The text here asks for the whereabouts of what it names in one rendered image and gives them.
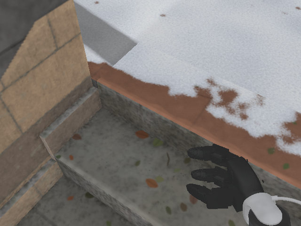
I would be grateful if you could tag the robot right forearm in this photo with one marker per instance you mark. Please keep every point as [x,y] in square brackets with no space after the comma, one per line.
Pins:
[260,210]

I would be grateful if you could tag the robot right hand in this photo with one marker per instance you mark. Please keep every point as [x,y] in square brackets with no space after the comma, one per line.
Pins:
[237,183]

